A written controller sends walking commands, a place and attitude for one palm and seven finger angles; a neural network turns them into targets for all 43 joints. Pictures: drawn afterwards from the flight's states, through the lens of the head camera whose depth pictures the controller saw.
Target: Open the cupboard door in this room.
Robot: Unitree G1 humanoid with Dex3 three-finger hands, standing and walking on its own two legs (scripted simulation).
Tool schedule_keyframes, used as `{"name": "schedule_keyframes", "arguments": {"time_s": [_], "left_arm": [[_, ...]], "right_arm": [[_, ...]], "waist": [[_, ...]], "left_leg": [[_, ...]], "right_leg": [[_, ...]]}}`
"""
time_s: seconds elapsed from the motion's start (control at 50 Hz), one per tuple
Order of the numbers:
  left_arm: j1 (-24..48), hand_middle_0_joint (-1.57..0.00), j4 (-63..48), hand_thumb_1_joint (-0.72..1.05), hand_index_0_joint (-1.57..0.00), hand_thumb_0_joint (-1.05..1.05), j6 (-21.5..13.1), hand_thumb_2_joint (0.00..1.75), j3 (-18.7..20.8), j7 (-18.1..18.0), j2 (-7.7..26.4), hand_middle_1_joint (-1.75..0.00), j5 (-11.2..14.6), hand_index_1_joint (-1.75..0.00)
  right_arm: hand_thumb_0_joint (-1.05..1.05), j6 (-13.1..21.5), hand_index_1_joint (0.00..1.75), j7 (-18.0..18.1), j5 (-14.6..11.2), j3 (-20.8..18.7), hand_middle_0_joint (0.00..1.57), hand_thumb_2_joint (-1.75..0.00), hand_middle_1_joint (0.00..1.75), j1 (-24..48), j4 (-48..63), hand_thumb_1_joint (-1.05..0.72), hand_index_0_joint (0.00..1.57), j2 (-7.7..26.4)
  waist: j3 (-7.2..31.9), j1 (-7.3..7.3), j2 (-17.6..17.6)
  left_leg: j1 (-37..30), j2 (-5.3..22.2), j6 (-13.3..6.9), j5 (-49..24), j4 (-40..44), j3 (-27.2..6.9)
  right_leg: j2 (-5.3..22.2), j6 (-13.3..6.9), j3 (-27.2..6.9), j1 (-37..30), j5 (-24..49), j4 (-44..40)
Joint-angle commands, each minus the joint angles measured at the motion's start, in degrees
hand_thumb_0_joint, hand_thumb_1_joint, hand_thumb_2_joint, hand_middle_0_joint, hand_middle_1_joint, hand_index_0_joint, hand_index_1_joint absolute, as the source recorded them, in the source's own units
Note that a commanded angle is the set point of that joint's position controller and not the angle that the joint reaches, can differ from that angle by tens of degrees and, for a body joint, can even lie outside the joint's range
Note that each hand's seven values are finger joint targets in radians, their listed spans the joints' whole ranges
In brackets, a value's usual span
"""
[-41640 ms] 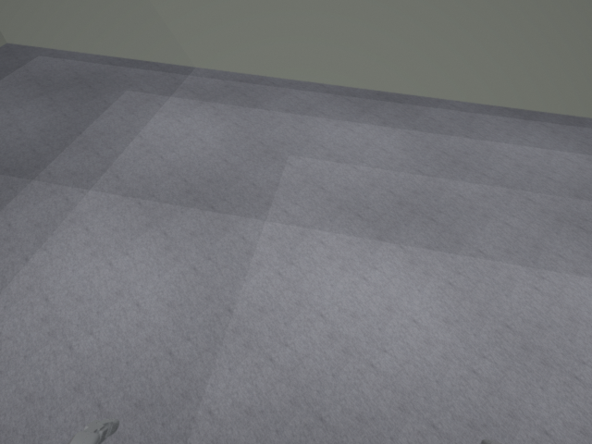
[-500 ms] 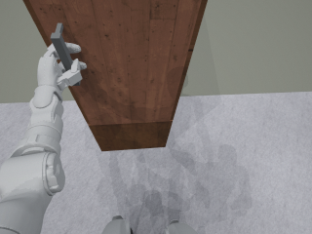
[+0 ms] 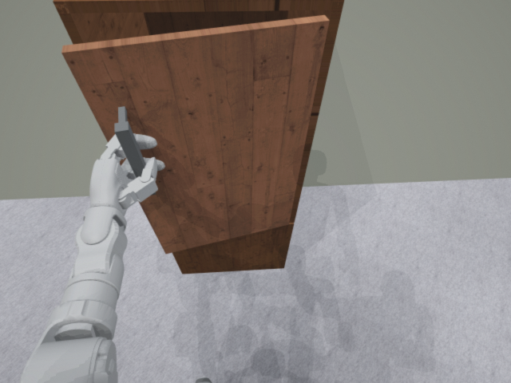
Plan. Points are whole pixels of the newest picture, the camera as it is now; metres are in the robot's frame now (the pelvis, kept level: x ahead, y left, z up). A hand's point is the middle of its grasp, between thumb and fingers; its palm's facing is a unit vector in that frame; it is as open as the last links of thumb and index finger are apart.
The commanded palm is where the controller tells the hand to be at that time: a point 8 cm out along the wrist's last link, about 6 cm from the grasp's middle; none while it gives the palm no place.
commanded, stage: pull the door open along its arc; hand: left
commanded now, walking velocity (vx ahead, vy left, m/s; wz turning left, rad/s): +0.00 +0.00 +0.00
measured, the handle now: (137, 154) +0.47 +0.19 +0.09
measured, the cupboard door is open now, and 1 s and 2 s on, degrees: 12 46 50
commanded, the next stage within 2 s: open thumb and fingers to let go in 0.68 s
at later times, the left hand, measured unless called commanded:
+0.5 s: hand (204, 238) +0.31 +0.06 +0.09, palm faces +0.45 -0.89 +0.00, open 5.8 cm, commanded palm +0.25 +0.09 +0.09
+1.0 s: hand (227, 257) +0.28 +0.03 +0.09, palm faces +0.39 -0.92 -0.03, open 6.5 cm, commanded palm +0.22 +0.06 +0.09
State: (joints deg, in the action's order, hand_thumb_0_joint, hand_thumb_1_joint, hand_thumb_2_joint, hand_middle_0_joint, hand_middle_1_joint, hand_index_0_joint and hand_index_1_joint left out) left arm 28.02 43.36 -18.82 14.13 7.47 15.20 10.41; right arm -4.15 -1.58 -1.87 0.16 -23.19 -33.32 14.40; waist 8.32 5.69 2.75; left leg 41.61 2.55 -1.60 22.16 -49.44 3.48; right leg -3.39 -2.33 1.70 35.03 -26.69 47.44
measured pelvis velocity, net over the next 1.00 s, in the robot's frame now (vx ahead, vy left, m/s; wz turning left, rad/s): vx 0.00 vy -0.05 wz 0.10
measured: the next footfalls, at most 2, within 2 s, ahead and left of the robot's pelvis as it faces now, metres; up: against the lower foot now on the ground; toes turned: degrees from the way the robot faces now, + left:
none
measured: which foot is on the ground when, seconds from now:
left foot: down 0.00-1.00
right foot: down 0.00-1.00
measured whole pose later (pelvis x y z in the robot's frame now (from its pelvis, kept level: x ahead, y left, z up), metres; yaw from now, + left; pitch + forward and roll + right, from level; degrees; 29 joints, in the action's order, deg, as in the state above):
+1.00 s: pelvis +0.00 -0.05 +0.01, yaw +6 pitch +5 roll +2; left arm -7.3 1.5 -4.3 -14.8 -31.1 -4.7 -1.8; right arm -3.2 -0.9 2.6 0.5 -10.3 -31.8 11.2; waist 6.1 0.5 2.8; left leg 29.9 0.5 2.0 19.5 -44.1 -1.8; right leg -2.4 -6.2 6.6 23.1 -28.2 45.5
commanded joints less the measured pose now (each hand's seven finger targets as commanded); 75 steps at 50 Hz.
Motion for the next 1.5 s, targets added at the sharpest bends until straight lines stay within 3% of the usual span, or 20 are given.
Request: {"name": "schedule_keyframes", "arguments": {"time_s": [0.0, 0.02, 0.06, 0.12, 0.14, 0.18, 0.3, 0.34, 0.4, 0.56, 0.66, 0.74, 0.76, 0.84, 0.96, 1.04, 1.16, 1.2, 1.32, 1.48], "left_arm": [[4.8, -0.4, -23.6, 0.9, -0.4, 0.0, -3.8, 0.9, -0.5, -0.4, 7.6, -1.35, 1.6, -1.35], [4.9, -0.4, -27.1, 0.9, -0.4, 0.0, -2.7, 0.9, 7.3, -8.5, 6.0, -1.35, 5.1, -1.35], [0.2, -0.4, -29.6, 0.9, -0.4, 0.0, -0.9, 0.9, 1.3, -15.5, 0.5, -1.35, 2.2, -1.35], [-4.1, -0.4, -35.5, 0.9, -0.4, 0.0, 0.3, 0.9, -2.6, -23.1, -3.1, -1.35, -2.9, -1.35], [-4.4, -0.4, -35.9, 0.9, -0.4, 0.0, 0.8, 0.9, -3.6, -25.8, -3.8, -1.35, -4.9, -1.35], [-4.7, -0.4, -38.4, 0.9, -0.4, 0.0, 2.1, 0.9, -8.0, -30.6, -8.9, -1.35, -7.7, -1.35], [-5.4, -0.4, -43.0, 0.9, -0.4, 0.0, 7.3, 0.9, -17.5, -41.1, -18.8, -1.35, -12.9, -1.35], [-6.7, -0.4, -43.1, 0.9, -0.4, 0.0, 8.8, 0.9, -20.4, -41.7, -20.5, -1.35, -14.7, -1.35], [-9.3, -0.4, -46.4, 0.9, -0.4, 0.0, 9.6, 0.9, -24.6, -41.3, -23.5, -1.35, -16.1, -1.35], [-22.9, -0.4, -52.6, 0.9, -0.4, 0.0, 10.2, 0.9, -31.7, -39.0, -28.7, -1.35, -15.0, -1.35], [-33.9, -0.4, -58.2, 0.9, -0.4, 0.0, 10.9, 0.9, -33.2, -38.1, -29.4, -1.35, -13.6, -1.35], [-26.7, -0.4, -56.1, 0.9, -0.4, 0.0, 11.3, 0.9, -30.0, -39.8, -26.9, -1.35, -13.0, -1.35], [-20.5, -0.4, -55.3, 0.9, -0.4, 0.0, 10.9, 0.9, -28.2, -40.8, -25.2, -1.35, -12.9, -1.35], [-24.3, -0.38, -54.0, 0.62, -0.38, 0.0, 10.5, 0.78, -26.9, -40.8, -25.1, -1.32, -13.1, -1.32], [-28.9, -0.35, -56.5, 0.2, -0.35, 0.0, 10.5, 0.6, -30.6, -38.5, -27.8, -1.27, -14.0, -1.27], [-28.6, -0.33, -57.7, -0.08, -0.33, 0.0, 10.4, 0.48, -33.3, -37.4, -29.3, -1.24, -14.1, -1.24], [-27.6, -0.3, -59.3, -0.5, -0.3, 0.0, 9.6, 0.3, -33.7, -37.5, -28.7, -1.2, -14.3, -1.2], [-28.5, -0.3, -59.7, -0.5, -0.3, 0.0, 9.7, 0.3, -34.4, -37.5, -29.5, -1.2, -14.4, -1.2], [-25.9, -0.25, -57.6, -0.5, -0.25, 0.0, 10.5, 0.3, -34.4, -38.6, -29.9, -0.9, -14.4, -0.9], [-24.7, -0.18, -56.2, -0.5, -0.18, 0.0, 11.6, 0.3, -33.8, -39.8, -30.2, -0.5, -14.5, -0.5]], "right_arm": [[0.0, 3.0, 0.3, 0.1, -0.2, -3.0, 0.2, -0.9, 0.3, 1.6, 8.4, -0.9, 0.2, 7.9], [0.0, 3.6, 0.3, 0.1, 0.1, -2.9, 0.2, -0.9, 0.3, 4.1, 8.3, -0.9, 0.2, 6.0], [0.0, 4.4, 0.3, -0.4, 0.6, -2.5, 0.2, -0.9, 0.3, 5.4, 8.5, -0.9, 0.2, 5.9], [0.0, 4.3, 0.3, -1.1, 2.1, -2.4, 0.2, -0.9, 0.3, 7.1, 9.0, -0.9, 0.2, 5.5], [0.0, 4.1, 0.3, -1.1, 2.7, -2.5, 0.2, -0.9, 0.3, 7.4, 8.9, -0.9, 0.2, 5.4], [0.0, 3.7, 0.3, -1.3, 3.3, -2.5, 0.2, -0.9, 0.3, 9.2, 9.3, -0.9, 0.2, 4.5], [0.0, 1.9, 0.3, -0.7, 4.5, -2.2, 0.2, -0.9, 0.3, 13.5, 9.9, -0.9, 0.2, 3.4], [0.0, 1.3, 0.3, -0.1, 4.8, -2.2, 0.2, -0.9, 0.3, 13.6, 10.0, -0.9, 0.2, 3.2], [0.0, 0.8, 0.3, 0.2, 4.8, -2.2, 0.2, -0.9, 0.3, 14.7, 10.5, -0.9, 0.2, 2.5], [0.0, 1.8, 0.3, 0.3, 4.1, -1.2, 0.2, -0.9, 0.3, 17.7, 12.1, -0.9, 0.2, 0.9], [0.0, 3.4, 0.3, 0.0, 3.8, -0.8, 0.2, -0.9, 0.3, 19.4, 12.9, -0.9, 0.2, 0.2], [0.0, 4.1, 0.3, 0.7, 4.2, -0.3, 0.2, -0.9, 0.3, 20.5, 11.4, -0.9, 0.2, 0.4], [0.0, 4.0, 0.3, 1.1, 4.3, -0.1, 0.2, -0.9, 0.3, 21.4, 10.4, -0.9, 0.2, 0.5], [0.0, 4.3, 0.3, 1.1, 4.8, -0.3, 0.2, -0.9, 0.3, 21.1, 10.0, -0.9, 0.2, 0.2], [0.0, 3.6, 0.3, 0.6, 4.4, -0.9, 0.2, -0.9, 0.3, 18.5, 11.1, -0.9, 0.2, 0.7], [0.0, 3.8, 0.3, 0.5, 4.1, -1.1, 0.2, -0.9, 0.3, 17.9, 11.6, -0.9, 0.2, 1.1], [0.0, 4.2, 0.3, 0.6, 3.9, -1.1, 0.2, -0.9, 0.3, 18.0, 12.0, -0.9, 0.2, 1.2], [0.0, 4.3, 0.3, 0.4, 3.8, -0.9, 0.2, -0.9, 0.3, 17.8, 12.4, -0.9, 0.2, 1.1], [0.0, 4.3, 0.3, 0.6, 3.8, -0.8, 0.2, -0.9, 0.3, 18.3, 12.4, -0.9, 0.2, 1.2], [0.0, 4.3, 0.3, 0.5, 3.9, -0.7, 0.2, -0.9, 0.3, 19.2, 12.1, -0.9, 0.2, 1.0]], "waist": [[19.0, -4.09, -0.8], [17.9, -8.77, -1.9], [13.5, -6.5, -2.0], [14.7, -6.57, -2.3], [14.2, -6.2, -5.0], [14.2, -6.03, -4.0], [13.1, -4.64, -4.8], [12.3, -3.67, -7.6], [12.8, -3.55, -6.6], [8.6, -4.48, -6.6], [7.1, -5.69, -8.1], [1.9, -4.93, -10.6], [0.8, -4.31, -9.9], [5.3, -6.29, -9.0], [9.7, -5.3, -9.6], [7.7, -3.95, -11.1], [8.6, -4.08, -8.4], [9.4, -4.31, -7.4], [8.2, -4.1, -8.8], [7.9, -4.8, -6.8]], "left_leg": [[-20.4, -2.7, -1.2, -25.4, 3.8, -2.8], [-18.0, -2.6, -0.5, -24.8, 4.6, -2.3], [-18.1, -2.6, 0.0, -22.4, 5.3, -2.8], [-18.8, -2.5, 0.0, -22.7, 5.1, -2.9], [-18.6, -2.5, -0.2, -21.8, 4.8, -3.1], [-18.7, -2.5, 0.0, -19.7, 5.0, -3.1], [-18.7, -2.6, 0.4, -15.6, 4.9, -3.6], [-18.6, -2.5, 0.2, -15.1, 4.9, -3.9], [-19.7, -2.6, 0.3, -15.6, 5.1, -3.9], [-19.7, -3.3, 0.4, -12.9, 5.6, -4.5], [-20.3, -3.7, 0.6, -12.4, 5.5, -4.7], [-18.0, -4.3, 0.7, -9.3, 4.7, -5.4], [-17.2, -4.4, 0.7, -7.9, 4.2, -5.6], [-17.3, -4.6, 0.8, -10.3, 4.5, -5.8], [-19.1, -4.2, 0.6, -15.5, 4.8, -5.2], [-19.4, -4.0, 0.2, -15.3, 4.2, -5.5], [-19.4, -4.1, 0.2, -14.3, 3.6, -5.8], [-19.6, -4.1, 0.2, -14.7, 3.6, -5.7], [-19.1, -3.9, 0.2, -12.6, 3.6, -5.9], [-19.5, -3.6, 0.4, -11.7, 4.2, -5.7]], "right_leg": [[-0.3, 1.8, -0.9, -8.9, 36.6, -4.9], [-0.3, 1.7, 0.1, -9.8, 33.7, -5.6], [-0.4, 1.6, 0.9, -7.9, 29.9, -5.6], [0.3, 1.5, 0.8, -7.8, 29.1, -4.6], [0.4, 1.7, 0.7, -7.9, 28.5, -4.9], [1.0, 1.6, 0.6, -7.6, 26.4, -5.0], [2.1, 1.6, -0.1, -7.6, 22.7, -6.7], [2.5, 1.9, -0.5, -8.1, 23.8, -7.6], [3.4, 2.1, -1.0, -9.6, 27.5, -7.9], [5.4, 2.9, -3.0, -12.7, 29.2, -11.3], [6.4, 3.2, -4.5, -14.9, 29.2, -14.1], [7.4, 3.6, -6.6, -12.3, 23.4, -16.8], [7.9, 3.7, -7.8, -10.3, 20.2, -17.4], [7.9, 3.5, -7.6, -13.2, 25.2, -15.3], [7.4, 4.3, -4.5, -16.2, 42.3, -10.3], [7.2, 4.5, -3.7, -14.5, 42.2, -10.3], [6.8, 4.0, -3.4, -12.4, 37.4, -9.5], [6.5, 3.8, -2.8, -12.2, 37.2, -8.8], [5.9, 3.4, -2.2, -10.2, 30.4, -9.4], [5.1, 2.4, -1.4, -9.1, 24.3, -9.8]]}}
